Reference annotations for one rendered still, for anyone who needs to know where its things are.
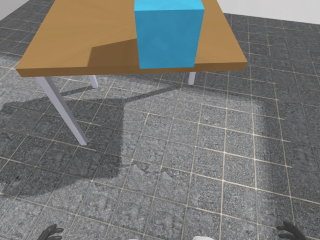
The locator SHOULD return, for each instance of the robot left hand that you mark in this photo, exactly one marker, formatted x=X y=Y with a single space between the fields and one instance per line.
x=50 y=231

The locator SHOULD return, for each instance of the robot right hand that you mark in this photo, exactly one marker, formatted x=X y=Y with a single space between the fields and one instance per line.
x=291 y=228

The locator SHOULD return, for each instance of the table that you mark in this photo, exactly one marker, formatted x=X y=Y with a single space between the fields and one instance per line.
x=98 y=37

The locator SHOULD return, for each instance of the carton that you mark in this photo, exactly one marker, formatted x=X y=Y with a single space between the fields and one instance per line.
x=168 y=32

